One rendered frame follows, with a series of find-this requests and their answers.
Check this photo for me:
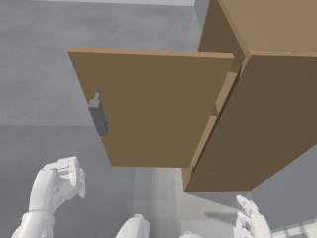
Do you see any cupboard door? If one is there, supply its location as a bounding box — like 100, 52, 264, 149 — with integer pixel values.
67, 46, 234, 168

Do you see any handle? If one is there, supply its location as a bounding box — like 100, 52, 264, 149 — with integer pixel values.
88, 89, 109, 136

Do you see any left robot forearm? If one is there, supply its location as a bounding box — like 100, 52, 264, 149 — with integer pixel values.
11, 211, 56, 238

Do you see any robot right hand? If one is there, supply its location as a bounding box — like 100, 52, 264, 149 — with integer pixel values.
233, 195, 273, 238

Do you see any robot left hand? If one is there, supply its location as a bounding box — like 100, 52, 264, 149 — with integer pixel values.
29, 156, 86, 215

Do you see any robot left shin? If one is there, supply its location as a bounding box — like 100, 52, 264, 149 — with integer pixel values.
134, 214, 144, 219

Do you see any left robot thigh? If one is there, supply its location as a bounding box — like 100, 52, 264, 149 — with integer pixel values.
115, 217, 150, 238

